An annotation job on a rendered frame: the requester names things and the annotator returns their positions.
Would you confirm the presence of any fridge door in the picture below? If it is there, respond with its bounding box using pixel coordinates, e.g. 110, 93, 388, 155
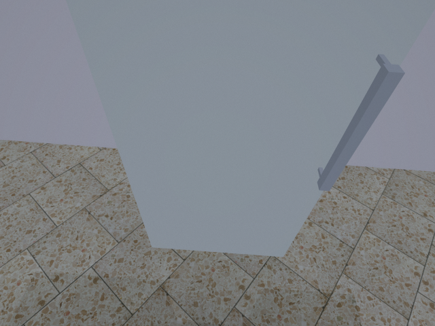
66, 0, 435, 257

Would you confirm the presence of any handle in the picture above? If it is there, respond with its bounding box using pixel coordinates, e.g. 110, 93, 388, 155
317, 54, 405, 191

